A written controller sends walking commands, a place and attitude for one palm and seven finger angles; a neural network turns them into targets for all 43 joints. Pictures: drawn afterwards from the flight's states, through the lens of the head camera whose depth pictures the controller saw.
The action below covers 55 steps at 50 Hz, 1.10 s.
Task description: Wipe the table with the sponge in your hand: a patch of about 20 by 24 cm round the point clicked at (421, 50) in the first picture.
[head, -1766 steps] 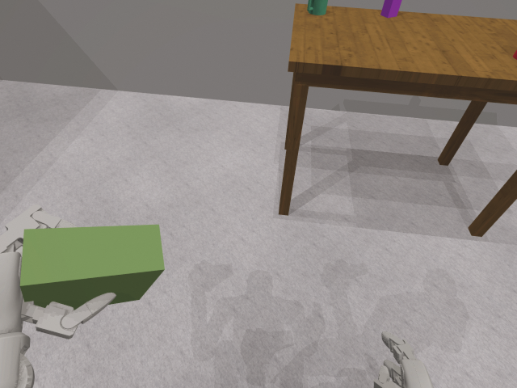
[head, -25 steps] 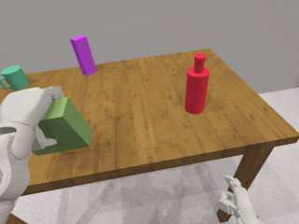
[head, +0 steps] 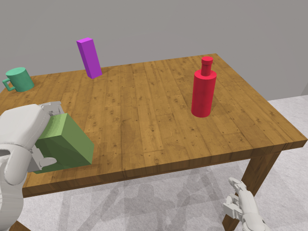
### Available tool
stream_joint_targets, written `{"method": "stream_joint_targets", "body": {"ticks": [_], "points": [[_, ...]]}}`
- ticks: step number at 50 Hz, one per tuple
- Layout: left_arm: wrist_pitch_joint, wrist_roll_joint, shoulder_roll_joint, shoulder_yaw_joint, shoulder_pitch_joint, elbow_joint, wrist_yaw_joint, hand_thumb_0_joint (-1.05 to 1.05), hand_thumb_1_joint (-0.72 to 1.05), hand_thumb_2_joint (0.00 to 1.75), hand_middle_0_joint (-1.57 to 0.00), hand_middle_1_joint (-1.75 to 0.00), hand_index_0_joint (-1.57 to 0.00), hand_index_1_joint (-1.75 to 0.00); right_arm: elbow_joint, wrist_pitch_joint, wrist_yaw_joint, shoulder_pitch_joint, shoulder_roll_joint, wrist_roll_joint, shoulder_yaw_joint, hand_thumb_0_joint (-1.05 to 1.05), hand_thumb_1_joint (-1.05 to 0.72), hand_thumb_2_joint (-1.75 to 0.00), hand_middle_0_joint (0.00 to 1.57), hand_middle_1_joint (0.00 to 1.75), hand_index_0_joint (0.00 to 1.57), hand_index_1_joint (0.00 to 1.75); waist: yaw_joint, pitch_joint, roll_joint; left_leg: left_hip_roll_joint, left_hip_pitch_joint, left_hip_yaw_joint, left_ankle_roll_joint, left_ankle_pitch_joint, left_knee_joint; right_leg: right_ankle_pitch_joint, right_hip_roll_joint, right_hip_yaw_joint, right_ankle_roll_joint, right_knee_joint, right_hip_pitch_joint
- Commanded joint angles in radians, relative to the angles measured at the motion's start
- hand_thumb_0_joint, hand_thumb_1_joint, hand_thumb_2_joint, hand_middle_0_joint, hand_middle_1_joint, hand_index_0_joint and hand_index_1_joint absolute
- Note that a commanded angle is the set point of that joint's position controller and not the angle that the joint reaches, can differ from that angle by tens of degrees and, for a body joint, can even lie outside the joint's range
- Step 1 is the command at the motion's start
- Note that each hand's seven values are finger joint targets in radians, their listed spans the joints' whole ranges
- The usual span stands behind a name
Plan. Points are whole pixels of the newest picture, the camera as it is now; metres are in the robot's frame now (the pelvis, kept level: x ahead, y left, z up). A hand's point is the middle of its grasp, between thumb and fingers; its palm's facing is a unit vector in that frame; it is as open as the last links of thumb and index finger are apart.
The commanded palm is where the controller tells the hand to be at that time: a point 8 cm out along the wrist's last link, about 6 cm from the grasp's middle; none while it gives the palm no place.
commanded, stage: bring the sponge back beside the body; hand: left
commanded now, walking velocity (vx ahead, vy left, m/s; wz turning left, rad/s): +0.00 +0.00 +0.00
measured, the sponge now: (56, 150) +0.20 +0.28 +0.15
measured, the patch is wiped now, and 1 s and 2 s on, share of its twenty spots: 1.00 1.00 1.00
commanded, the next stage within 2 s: step back with the hand held close in 0.36 s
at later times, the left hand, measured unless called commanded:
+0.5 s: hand (42, 140) +0.19 +0.28 +0.21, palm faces +0.25 -0.10 -0.96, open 9.9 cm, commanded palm +0.15 +0.28 +0.27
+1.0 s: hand (57, 127) +0.20 +0.24 +0.24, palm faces +0.43 -0.78 -0.45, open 9.9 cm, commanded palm +0.13 +0.29 +0.27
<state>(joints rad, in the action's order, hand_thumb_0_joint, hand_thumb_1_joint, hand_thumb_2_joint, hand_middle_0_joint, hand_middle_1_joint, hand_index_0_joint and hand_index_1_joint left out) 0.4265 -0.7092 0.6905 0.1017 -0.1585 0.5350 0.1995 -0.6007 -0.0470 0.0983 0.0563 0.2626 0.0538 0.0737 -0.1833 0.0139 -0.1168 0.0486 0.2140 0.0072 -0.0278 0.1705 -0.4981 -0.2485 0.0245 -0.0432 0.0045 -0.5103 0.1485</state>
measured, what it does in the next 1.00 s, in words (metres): steps on the spot: left foot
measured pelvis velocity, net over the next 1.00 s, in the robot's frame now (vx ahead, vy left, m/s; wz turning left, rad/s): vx -0.03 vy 0.01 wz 0.01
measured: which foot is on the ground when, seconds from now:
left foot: down 0.00-0.52, up 0.54-0.64, down 0.66-1.00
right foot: down 0.00-1.00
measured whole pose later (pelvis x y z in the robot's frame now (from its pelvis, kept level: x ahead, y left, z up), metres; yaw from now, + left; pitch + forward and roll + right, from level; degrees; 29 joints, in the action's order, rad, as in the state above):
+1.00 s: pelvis -0.03 +0.01 -0.01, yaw +0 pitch +3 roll -2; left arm -0.17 0.07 0.52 0.56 -0.38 0.73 -0.14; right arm -0.61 0.01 0.04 0.25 0.22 0.02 0.02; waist 0.06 -0.01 0.02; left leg 0.03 0.45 -0.02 0.00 0.31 -0.70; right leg -0.21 0.01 -0.05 0.01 -0.60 0.44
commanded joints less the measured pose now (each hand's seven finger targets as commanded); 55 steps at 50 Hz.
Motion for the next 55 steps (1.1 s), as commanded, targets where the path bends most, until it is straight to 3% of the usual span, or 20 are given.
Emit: {"method": "stream_joint_targets", "body": {"ticks": [1,9,23,24,25,26,27,28,29,30,32,33,34,36,39,41,44,48,49,55], "points": [[-0.019,-0.033,0.250,0.184,0.240,0.191,-0.057,0.00,0.10,1.30,-1.20,-1.60,-1.20,-1.60,0.224,0.079,0.001,-0.284,0.078,-0.008,-0.024,0.00,-0.90,-0.90,0.20,0.30,0.20,0.30,-0.002,0.110,0.030,-0.056,-0.052,-0.003,0.023,0.029,0.075,-0.078,-0.030,0.048,-0.054,0.139,0.062],[-0.012,-0.036,0.252,0.177,0.307,0.186,-0.064,0.00,0.10,1.30,-1.20,-1.60,-1.20,-1.60,0.230,0.083,0.006,-0.317,0.074,0.006,-0.027,0.00,-0.90,-0.90,0.20,0.30,0.20,0.30,0.005,0.117,-0.010,-0.055,-0.053,-0.018,0.017,0.082,0.101,-0.100,-0.044,0.071,-0.061,0.131,0.045],[-0.007,-0.028,0.256,0.175,0.289,0.165,-0.056,0.00,0.10,1.30,-1.20,-1.60,-1.20,-1.60,0.227,0.062,0.007,-0.294,0.081,-0.006,-0.023,0.00,-0.90,-0.90,0.20,0.30,0.20,0.30,-0.005,0.103,0.021,-0.058,-0.048,-0.001,0.021,0.074,0.077,-0.110,-0.029,0.053,-0.053,0.126,0.065],[0.009,-0.047,0.139,0.074,0.263,-0.034,-0.052,0.00,0.10,1.30,-1.20,-1.60,-1.20,-1.60,0.216,0.074,0.013,-0.286,0.076,0.008,-0.017,0.00,-0.90,-0.90,0.20,0.30,0.20,0.30,0.043,0.009,0.067,-0.054,-0.014,-0.002,0.013,0.158,0.096,-0.174,-0.051,0.052,-0.051,0.153,0.122],[-0.234,0.730,-0.048,0.303,0.410,0.168,-0.161,0.00,0.10,1.30,-1.20,-1.60,-1.20,-1.60,0.367,0.082,-0.006,-0.067,0.049,0.020,-0.015,0.00,-0.90,-0.90,0.20,0.30,0.20,0.30,0.163,-0.095,0.306,-0.053,-0.012,-0.018,0.052,0.358,-0.142,-0.355,0.026,0.144,-0.040,0.312,0.440],[-0.314,0.708,0.056,0.315,0.229,0.024,-0.217,0.00,0.10,1.30,-1.20,-1.60,-1.20,-1.60,0.257,0.088,0.002,0.009,0.043,-0.016,0.004,0.00,-0.90,-0.90,0.20,0.30,0.20,0.30,0.161,-0.030,0.468,-0.085,-0.053,-0.008,0.047,0.329,-0.353,-0.477,0.108,0.213,-0.088,0.353,0.530],[-0.360,0.746,0.029,0.330,0.194,0.122,-0.249,0.00,0.10,1.30,-1.20,-1.60,-1.20,-1.60,0.232,0.082,0.007,0.055,0.041,-0.026,-0.010,0.00,-0.90,-0.90,0.20,0.30,0.20,0.30,0.166,0.026,0.500,-0.084,-0.033,-0.015,0.042,0.272,-0.477,-0.363,0.176,0.236,-0.115,0.329,0.501],[-0.396,0.757,0.033,0.345,0.200,0.228,-0.272,0.00,0.10,1.30,-1.20,-1.60,-1.20,-1.60,0.226,0.081,0.003,0.067,0.039,-0.034,-0.004,0.00,-0.90,-0.90,0.20,0.30,0.20,0.30,0.180,0.095,0.404,-0.060,0.003,-0.003,0.041,0.227,-0.447,-0.172,0.210,0.219,-0.122,0.262,0.394],[-0.439,0.784,0.079,0.398,0.245,0.342,-0.295,0.00,0.10,1.30,-1.20,-1.60,-1.20,-1.60,0.240,0.088,0.000,0.037,0.046,-0.035,0.004,0.00,-0.90,-0.90,0.20,0.30,0.20,0.30,0.193,0.101,0.219,-0.032,-0.003,-0.004,0.043,0.220,-0.322,-0.130,0.211,0.225,-0.119,0.193,0.373],[-0.463,0.791,0.023,0.384,0.178,0.321,-0.313,0.00,0.10,1.30,-1.20,-1.60,-1.20,-1.60,0.212,0.091,0.009,0.064,0.059,-0.044,0.002,0.00,-0.90,-0.90,0.20,0.30,0.20,0.30,0.198,0.098,0.079,0.003,0.038,-0.036,0.052,0.189,-0.149,-0.027,0.184,0.145,-0.102,0.091,0.296],[-0.507,0.794,0.005,0.449,0.127,0.399,-0.345,0.00,0.10,1.30,-1.20,-1.60,-1.20,-1.60,0.244,0.092,-0.001,0.049,0.123,-0.046,-0.036,0.00,-0.90,-0.90,0.20,0.30,0.20,0.30,0.162,0.092,-0.163,0.110,0.179,-0.211,0.091,0.092,0.069,0.145,0.048,0.056,-0.048,-0.074,0.149],[-0.529,0.783,0.023,0.494,0.110,0.429,-0.353,0.00,0.10,1.30,-1.20,-1.60,-1.20,-1.60,0.255,0.089,-0.012,0.066,0.135,-0.036,-0.058,0.00,-0.90,-0.90,0.20,0.30,0.20,0.30,0.141,0.142,-0.167,0.145,0.175,-0.252,0.109,-0.099,0.062,0.164,0.019,0.041,-0.035,-0.124,0.105],[-0.552,0.794,0.047,0.527,0.057,0.413,-0.357,0.00,0.10,1.30,-1.20,-1.60,-1.20,-1.60,0.259,0.092,-0.022,0.066,0.116,-0.038,-0.061,0.00,-0.90,-0.90,0.20,0.30,0.20,0.30,0.147,0.192,-0.166,0.137,0.147,-0.253,0.100,-0.144,0.065,0.086,-0.001,0.034,-0.030,-0.166,0.112],[-0.587,0.796,-0.001,0.512,0.023,0.423,-0.358,0.00,0.10,1.30,-1.20,-1.60,-1.20,-1.60,0.248,0.107,-0.033,0.064,0.094,-0.054,-0.057,0.00,-0.90,-0.90,0.20,0.30,0.20,0.30,0.153,0.173,-0.225,0.125,0.095,-0.235,0.088,-0.370,0.050,-0.013,-0.016,0.024,-0.020,-0.147,0.174],[-0.614,0.785,-0.007,0.529,-0.012,0.368,-0.356,0.00,0.10,1.30,-1.20,-1.60,-1.20,-1.60,0.199,0.120,-0.051,0.061,0.091,-0.047,-0.066,0.00,-0.90,-0.90,0.20,0.30,0.20,0.30,0.165,0.207,-0.079,0.134,0.066,-0.226,0.077,-0.490,-0.014,0.110,-0.011,0.034,-0.019,-0.051,0.108],[-0.622,0.783,-0.020,0.534,-0.050,0.321,-0.351,0.00,0.10,1.30,-1.20,-1.60,-1.20,-1.60,0.189,0.120,-0.053,0.063,0.098,-0.039,-0.080,0.00,-0.90,-0.90,0.20,0.30,0.20,0.30,0.173,0.209,0.002,0.131,0.117,-0.202,0.073,-0.383,-0.043,0.223,0.019,0.051,-0.021,-0.026,0.056],[-0.638,0.790,-0.008,0.548,-0.125,0.328,-0.357,0.00,0.10,1.30,-1.20,-1.60,-1.20,-1.60,0.185,0.119,-0.052,0.071,0.087,-0.028,-0.092,0.00,-0.90,-0.90,0.20,0.30,0.20,0.30,0.193,0.251,0.097,0.099,0.176,-0.156,0.051,-0.152,-0.111,0.432,0.127,0.106,-0.051,-0.046,0.026],[-0.665,0.796,0.016,0.587,-0.192,0.411,-0.370,0.00,0.10,1.30,-1.20,-1.60,-1.20,-1.60,0.177,0.125,-0.045,0.080,0.078,-0.035,-0.097,0.00,-0.90,-0.90,0.20,0.30,0.20,0.30,0.203,0.241,0.115,0.074,0.214,-0.136,0.049,0.053,-0.130,0.358,0.161,0.135,-0.052,-0.039,0.102],[-0.673,0.796,0.044,0.612,-0.190,0.457,-0.376,0.00,0.10,1.30,-1.20,-1.60,-1.20,-1.60,0.184,0.127,-0.042,0.071,0.084,-0.037,-0.099,0.00,-0.90,-0.90,0.20,0.30,0.20,0.30,0.201,0.256,0.079,0.078,0.214,-0.147,0.053,0.073,-0.102,0.314,0.155,0.129,-0.055,-0.055,0.105],[-0.680,0.791,-0.010,0.581,-0.105,0.418,-0.394,0.00,0.10,1.30,-1.20,-1.60,-1.20,-1.60,0.179,0.154,-0.025,0.097,0.093,-0.038,-0.100,0.00,-0.90,-0.90,0.20,0.30,0.20,0.30,0.199,0.182,-0.019,0.104,0.290,-0.186,0.073,0.259,-0.001,0.084,0.060,0.083,-0.032,-0.091,0.158]]}}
